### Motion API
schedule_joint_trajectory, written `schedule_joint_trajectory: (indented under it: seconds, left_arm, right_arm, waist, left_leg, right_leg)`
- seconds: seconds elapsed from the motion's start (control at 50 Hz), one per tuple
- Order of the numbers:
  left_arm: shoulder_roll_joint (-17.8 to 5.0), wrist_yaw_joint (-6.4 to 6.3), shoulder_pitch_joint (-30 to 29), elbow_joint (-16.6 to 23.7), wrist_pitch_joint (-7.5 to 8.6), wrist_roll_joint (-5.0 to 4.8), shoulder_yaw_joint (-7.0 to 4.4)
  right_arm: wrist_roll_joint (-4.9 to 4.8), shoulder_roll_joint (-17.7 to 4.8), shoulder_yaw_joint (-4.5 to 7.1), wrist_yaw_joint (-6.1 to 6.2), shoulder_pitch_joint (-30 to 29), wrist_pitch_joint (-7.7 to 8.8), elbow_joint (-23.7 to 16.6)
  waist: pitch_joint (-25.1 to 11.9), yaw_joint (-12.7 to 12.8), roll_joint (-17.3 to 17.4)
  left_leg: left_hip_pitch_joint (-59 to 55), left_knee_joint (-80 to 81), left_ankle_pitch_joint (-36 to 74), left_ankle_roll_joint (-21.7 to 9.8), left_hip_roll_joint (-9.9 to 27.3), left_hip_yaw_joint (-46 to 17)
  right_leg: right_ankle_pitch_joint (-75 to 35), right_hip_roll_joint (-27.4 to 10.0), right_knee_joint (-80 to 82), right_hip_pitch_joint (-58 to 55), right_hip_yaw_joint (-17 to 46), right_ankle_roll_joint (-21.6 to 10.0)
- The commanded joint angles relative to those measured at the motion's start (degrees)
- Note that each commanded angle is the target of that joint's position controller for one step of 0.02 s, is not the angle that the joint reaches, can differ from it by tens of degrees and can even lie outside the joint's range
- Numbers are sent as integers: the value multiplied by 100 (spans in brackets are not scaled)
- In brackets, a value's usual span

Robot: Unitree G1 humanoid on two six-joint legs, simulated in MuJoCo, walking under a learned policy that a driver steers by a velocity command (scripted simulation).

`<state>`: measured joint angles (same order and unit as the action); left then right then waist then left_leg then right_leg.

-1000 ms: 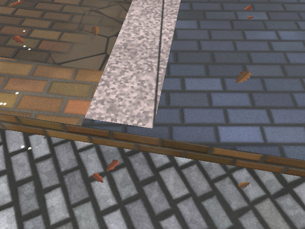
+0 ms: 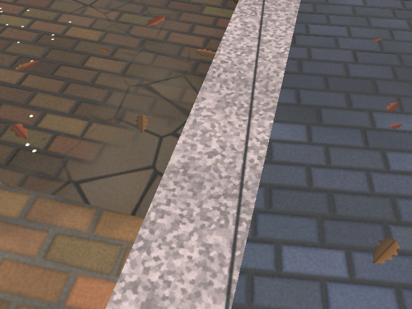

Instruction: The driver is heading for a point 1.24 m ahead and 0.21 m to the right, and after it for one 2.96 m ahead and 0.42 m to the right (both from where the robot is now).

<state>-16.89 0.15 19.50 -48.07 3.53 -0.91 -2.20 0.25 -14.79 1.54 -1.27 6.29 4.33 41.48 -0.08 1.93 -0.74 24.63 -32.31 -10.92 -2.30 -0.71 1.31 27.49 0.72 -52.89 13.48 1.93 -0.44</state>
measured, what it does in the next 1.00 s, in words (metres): climbs: right foot 0.14 m higher, then left foot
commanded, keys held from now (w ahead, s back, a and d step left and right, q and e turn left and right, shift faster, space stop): w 0.38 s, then no key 0.62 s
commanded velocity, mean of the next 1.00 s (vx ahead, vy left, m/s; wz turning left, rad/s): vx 0.30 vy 0.00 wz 0.00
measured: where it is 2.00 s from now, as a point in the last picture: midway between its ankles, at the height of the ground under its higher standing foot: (237, 240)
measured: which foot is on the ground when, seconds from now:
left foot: down 0.00-0.46, up 0.48-0.90, down 0.92-1.00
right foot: up 0.00-0.42, down 0.44-1.00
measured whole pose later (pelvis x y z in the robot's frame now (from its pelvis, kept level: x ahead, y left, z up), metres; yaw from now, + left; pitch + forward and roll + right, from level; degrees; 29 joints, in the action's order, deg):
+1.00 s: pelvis +0.39 -0.05 +0.15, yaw +0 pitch +0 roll -1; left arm -11.9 -0.7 13.1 -55.1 2.7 0.8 -0.9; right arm 0.7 -12.1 1.6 1.3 10.7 -0.6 50.4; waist -0.5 2.0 0.0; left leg 18.7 -26.9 -8.7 1.3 2.4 -1.1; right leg 14.0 1.8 -24.8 11.3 -7.3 -3.0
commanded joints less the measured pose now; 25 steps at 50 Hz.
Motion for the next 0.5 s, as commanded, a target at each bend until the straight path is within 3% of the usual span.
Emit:
schedule_joint_trajectory:
  seconds: [0.02,0.04,0.06,0.08,0.1,0.14,0.16,0.2,0.24,0.26,0.28,0.3,0.32,0.34,0.36,0.38,0.4,0.42,0.44,0.46,0.48,0.5]
  left_arm:
    - [-560,115,-197,499,196,-169,-78]
    - [-439,93,-491,571,160,-104,-56]
    - [-408,72,-511,608,105,-21,-81]
    - [-207,94,-324,545,36,-15,-47]
    - [-80,95,-133,495,-16,-32,-29]
    - [349,11,-69,429,-127,-114,80]
    - [422,-38,-234,569,-147,-147,128]
    - [797,-75,-842,865,-116,-169,322]
    - [958,-50,-1362,1207,-30,-130,483]
    - [1038,1,-1753,1590,22,-57,607]
    - [1060,50,-1983,1780,63,21,665]
    - [922,79,-2026,1972,79,153,715]
    - [894,70,-2319,2147,97,239,723]
    - [835,75,-2274,2085,109,198,681]
    - [710,50,-2067,2031,103,109,640]
    - [637,58,-1827,1965,123,45,601]
    - [422,66,-1593,1922,146,4,482]
    - [183,101,-1181,1824,140,-34,351]
    - [-179,148,-566,1709,127,-5,211]
    - [-872,229,424,1361,113,226,10]
    - [-1182,173,1039,851,-39,416,-104]
    - [-647,53,912,892,-55,508,-19]
  right_arm:
    - [-59,-915,320,20,1818,-118,240]
    - [0,-709,225,0,1447,-142,208]
    - [49,-555,160,-5,1143,-129,172]
    - [111,-449,121,-10,1130,-138,260]
    - [94,-384,99,-17,1155,-129,349]
    - [94,-328,67,-3,1730,-163,770]
    - [55,-271,36,18,1881,-186,895]
    - [68,-112,-64,60,2393,-250,1250]
    - [123,15,-158,124,2581,-291,1446]
    - [73,-10,-193,156,2388,-328,1436]
    - [136,1,-238,191,2257,-358,1395]
    - [97,-205,-213,288,2019,-354,1256]
    - [-2,-323,-158,363,2227,-319,1324]
    - [-146,-385,-125,380,2290,-243,1391]
    - [-233,-521,-107,378,2278,-193,1475]
    - [-278,-747,-61,361,2380,-190,1530]
    - [-219,-825,-59,346,2654,-229,1620]
    - [-117,-901,-47,323,2643,-311,1684]
    - [-50,-899,-32,314,2413,-351,1658]
    - [93,-705,-45,333,2580,-268,1453]
    - [87,188,-152,139,3167,-129,1550]
    - [56,11,-20,-114,3246,20,1807]
  waist:
    - [-696,-823,709]
    - [-189,-654,382]
    - [75,-418,456]
    - [207,-264,749]
    - [225,-148,812]
    - [261,-208,961]
    - [369,-191,759]
    - [631,-321,546]
    - [802,-372,337]
    - [858,-261,222]
    - [767,-237,249]
    - [460,-90,130]
    - [196,-185,245]
    - [11,-195,343]
    - [-104,-42,540]
    - [-240,78,825]
    - [-538,200,1175]
    - [-737,489,1608]
    - [-1062,837,1861]
    - [-2052,852,433]
    - [-2788,504,-2413]
    - [-2974,514,-1375]
  left_leg:
    - [-3421,1555,-1351,-1435,2053,-3265]
    - [-2604,1785,-1408,-1319,1818,-2836]
    - [-1944,1976,-1280,-1232,1613,-2537]
    - [-1513,2093,-1051,-1204,1462,-2266]
    - [-1266,2137,-817,-1207,1368,-2000]
    - [-1271,2060,-269,-1394,1523,-1790]
    - [-1338,1996,-404,-1362,1577,-1730]
    - [-1817,1854,-644,-1250,1848,-1856]
    - [-1817,1839,-616,-1031,1751,-1549]
    - [-1251,1877,-754,-830,1451,-1124]
    - [-820,2016,-567,-803,1240,-925]
    - [-148,2532,-126,-876,1134,-738]
    - [134,3118,98,-1008,1242,-796]
    - [-248,3397,740,-998,1334,-700]
    - [-729,3340,1976,-946,1284,-409]
    - [-1384,2924,3872,-877,1291,-204]
    - [-2246,2248,6747,-799,1338,-184]
    - [-3087,1392,8723,-597,1432,-209]
    - [-3429,431,9429,-407,1387,-209]
    - [-2339,-1194,7504,-212,996,-333]
    - [-478,-3526,-213,198,-732,-653]
    - [85,-5811,-1202,292,-1034,-1922]
  right_leg:
    - [24,-299,-3176,3807,203,-42]
    - [-395,-505,-3142,3804,92,-8]
    - [-745,-643,-2968,3608,115,18]
    - [-788,-647,-3387,3474,26,86]
    - [-831,-653,-3705,3531,-13,125]
    - [-377,-512,-5787,4543,-248,221]
    - [-282,-570,-6283,5206,-117,206]
    - [-31,-483,-7688,6838,156,75]
    - [-222,-392,-7684,7484,271,-8]
    - [-606,-432,-6758,7229,142,-13]
    - [-1000,-508,-6123,6817,-177,57]
    - [-1458,-719,-4825,5617,-573,126]
    - [-1716,-737,-4154,4516,-826,108]
    - [-1701,-806,-3498,3758,-946,16]
    - [-1605,-709,-2857,3231,-1119,-115]
    - [-1046,-461,-2184,2745,-1338,-261]
    - [-546,-22,-1777,2383,-1580,-391]
    - [-543,251,-1040,2109,-1510,-539]
    - [-1226,173,-214,1499,-831,-763]
    - [-3623,-844,-42,-370,1006,-1252]
    - [-4640,-2134,2641,-1898,4143,-2336]
    - [-4118,-2436,3107,-1662,5229,-2294]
